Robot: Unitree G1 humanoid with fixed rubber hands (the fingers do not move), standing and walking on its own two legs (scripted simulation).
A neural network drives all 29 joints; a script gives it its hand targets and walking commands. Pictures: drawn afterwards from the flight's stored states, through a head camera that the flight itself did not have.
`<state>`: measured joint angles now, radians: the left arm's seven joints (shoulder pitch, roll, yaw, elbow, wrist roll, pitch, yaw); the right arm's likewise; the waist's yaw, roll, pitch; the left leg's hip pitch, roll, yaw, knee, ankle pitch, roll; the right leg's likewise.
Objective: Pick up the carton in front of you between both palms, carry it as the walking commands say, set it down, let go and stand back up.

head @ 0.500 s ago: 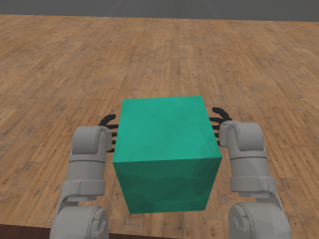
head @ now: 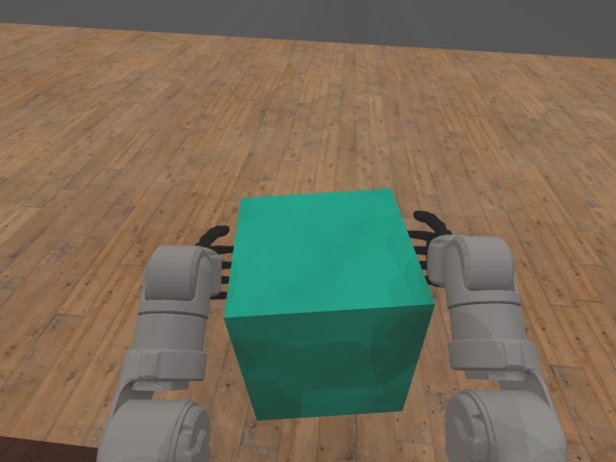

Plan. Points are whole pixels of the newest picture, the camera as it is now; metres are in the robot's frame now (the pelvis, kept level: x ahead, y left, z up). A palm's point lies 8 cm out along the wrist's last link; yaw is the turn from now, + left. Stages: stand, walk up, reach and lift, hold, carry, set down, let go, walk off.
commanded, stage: carry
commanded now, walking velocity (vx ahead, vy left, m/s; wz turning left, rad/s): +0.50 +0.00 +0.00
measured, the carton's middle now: (323, 306) +0.34 +0.00 +0.06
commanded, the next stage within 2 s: none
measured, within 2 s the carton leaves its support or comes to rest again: neither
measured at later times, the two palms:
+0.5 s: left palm (271, 192) +0.57 +0.09 +0.08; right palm (434, 198) +0.57 -0.20 +0.09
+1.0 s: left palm (264, 140) +0.84 +0.14 +0.05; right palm (387, 138) +0.85 -0.16 +0.06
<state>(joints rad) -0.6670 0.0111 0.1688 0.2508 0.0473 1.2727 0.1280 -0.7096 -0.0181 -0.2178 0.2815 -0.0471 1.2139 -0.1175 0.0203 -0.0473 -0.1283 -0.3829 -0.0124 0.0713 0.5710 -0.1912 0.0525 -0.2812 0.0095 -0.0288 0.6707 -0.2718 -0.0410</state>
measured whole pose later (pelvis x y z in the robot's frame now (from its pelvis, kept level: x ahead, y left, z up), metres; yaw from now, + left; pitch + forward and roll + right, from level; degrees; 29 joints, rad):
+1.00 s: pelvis +0.49 -0.03 -0.07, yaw +0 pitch +4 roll -1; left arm -0.66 0.03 0.20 0.16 0.03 1.19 0.12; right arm -0.68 0.05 -0.23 0.13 -0.11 1.15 -0.12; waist 0.01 0.00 -0.06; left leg -0.52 -0.06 0.10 0.62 -0.17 0.13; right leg -0.36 0.05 0.01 1.19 -0.50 -0.03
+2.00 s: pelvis +1.07 -0.04 -0.05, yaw -1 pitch +4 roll +1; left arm -0.16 -0.13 0.15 -0.26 0.13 1.25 0.08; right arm -0.21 0.14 -0.11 -0.22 -0.12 1.19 -0.09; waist -0.01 -0.03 -0.18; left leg -0.31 0.05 0.23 0.45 -0.21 0.03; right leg -0.37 -0.05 -0.07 1.02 -0.43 -0.01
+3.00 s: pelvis +1.71 -0.06 -0.06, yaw +1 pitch +3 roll +0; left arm -0.14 -0.13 0.12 -0.34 0.11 1.24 0.08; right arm -0.19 0.14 -0.10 -0.31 -0.11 1.20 -0.09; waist -0.02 0.01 -0.13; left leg 0.06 0.08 0.20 0.32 -0.42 -0.06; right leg -0.52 -0.07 -0.21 0.49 -0.11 -0.01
